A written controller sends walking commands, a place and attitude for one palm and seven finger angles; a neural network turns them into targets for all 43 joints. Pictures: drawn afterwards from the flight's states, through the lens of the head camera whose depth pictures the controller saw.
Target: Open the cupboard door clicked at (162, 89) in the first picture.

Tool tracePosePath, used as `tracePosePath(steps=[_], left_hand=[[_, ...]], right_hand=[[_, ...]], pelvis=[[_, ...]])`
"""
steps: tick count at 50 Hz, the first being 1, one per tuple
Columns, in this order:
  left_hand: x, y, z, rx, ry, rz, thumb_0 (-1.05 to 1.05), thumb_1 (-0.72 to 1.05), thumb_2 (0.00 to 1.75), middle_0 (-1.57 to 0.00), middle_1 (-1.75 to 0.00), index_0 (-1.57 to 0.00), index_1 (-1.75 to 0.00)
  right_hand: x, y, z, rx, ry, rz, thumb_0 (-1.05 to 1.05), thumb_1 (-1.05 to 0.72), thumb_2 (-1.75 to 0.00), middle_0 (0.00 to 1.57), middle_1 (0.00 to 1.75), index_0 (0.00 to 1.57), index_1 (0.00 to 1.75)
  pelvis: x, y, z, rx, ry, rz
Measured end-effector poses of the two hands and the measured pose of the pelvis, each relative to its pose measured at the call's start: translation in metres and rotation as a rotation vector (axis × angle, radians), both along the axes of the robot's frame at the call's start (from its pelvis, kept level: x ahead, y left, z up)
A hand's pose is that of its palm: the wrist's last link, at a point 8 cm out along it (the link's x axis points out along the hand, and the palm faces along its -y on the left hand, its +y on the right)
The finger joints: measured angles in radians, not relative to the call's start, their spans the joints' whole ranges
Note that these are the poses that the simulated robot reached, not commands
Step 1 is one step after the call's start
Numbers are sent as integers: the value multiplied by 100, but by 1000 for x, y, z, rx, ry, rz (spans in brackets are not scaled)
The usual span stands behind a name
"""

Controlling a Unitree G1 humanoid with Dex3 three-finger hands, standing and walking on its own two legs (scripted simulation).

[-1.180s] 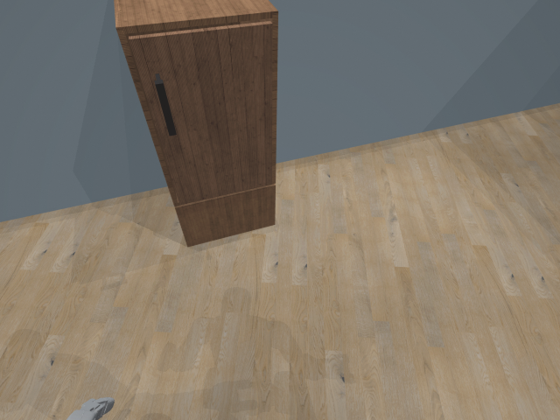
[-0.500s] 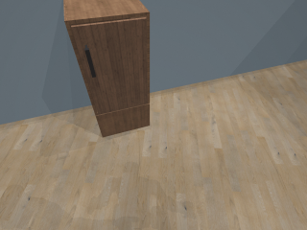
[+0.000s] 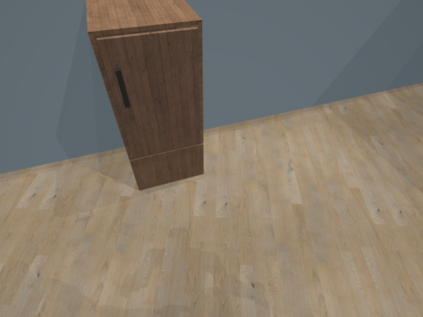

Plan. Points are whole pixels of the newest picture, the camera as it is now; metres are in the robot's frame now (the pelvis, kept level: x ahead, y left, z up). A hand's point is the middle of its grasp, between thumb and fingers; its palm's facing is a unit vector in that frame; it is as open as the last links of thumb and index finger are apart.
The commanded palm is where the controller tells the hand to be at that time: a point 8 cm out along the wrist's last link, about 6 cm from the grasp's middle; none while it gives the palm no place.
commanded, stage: look at it before walking up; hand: left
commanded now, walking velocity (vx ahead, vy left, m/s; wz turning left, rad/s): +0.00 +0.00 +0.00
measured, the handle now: (122, 86) +0.90 +0.40 -0.06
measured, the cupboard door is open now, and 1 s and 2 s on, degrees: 0 0 0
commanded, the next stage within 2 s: turn to face it in 0.36 s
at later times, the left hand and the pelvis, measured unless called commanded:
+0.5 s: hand out of the picture +0.07 +0.25 -0.16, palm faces -0.03 -0.94 -0.33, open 7.4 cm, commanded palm none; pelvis +0.00 +0.01 +0.00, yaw +0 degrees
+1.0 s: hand out of the picture -0.01 +0.25 -0.19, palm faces +0.20 -0.95 -0.22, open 7.4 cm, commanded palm none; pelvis -0.02 +0.04 -0.02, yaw +12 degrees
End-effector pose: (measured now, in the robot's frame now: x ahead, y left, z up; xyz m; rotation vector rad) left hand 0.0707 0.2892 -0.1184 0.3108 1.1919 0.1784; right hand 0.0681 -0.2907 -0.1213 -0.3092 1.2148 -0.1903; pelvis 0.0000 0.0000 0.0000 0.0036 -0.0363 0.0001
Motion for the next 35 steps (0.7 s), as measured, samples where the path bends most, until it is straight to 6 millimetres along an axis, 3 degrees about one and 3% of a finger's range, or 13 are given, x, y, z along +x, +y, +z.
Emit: tracePosePath(steps=[14, 28, 35], left_hand=[[-13, 4, -3, -1, 39, 10, 0, 90, 90, -20, -30, -21, -30], [-6, 8, -2, 4, 22, 22, 0, 90, 90, -20, -30, -21, -30], [-16, -3, -13, -20, 14, 79, 0, 90, 90, -20, -30, -21, -30]], right_hand=[[-6, 3, 0, -1, 24, 0, 1, -91, -90, 20, 29, 20, 30], [8, 8, 0, 1, 9, 16, 1, -91, -90, 20, 29, 20, 30], [8, 28, -15, 40, 50, 52, 0, -91, -90, 20, 29, 20, 30]], pelvis=[[-1, 2, 0, -1, 6, 1], [2, 6, 0, -1, 12, 16], [-3, 7, -8, -6, 30, 68]])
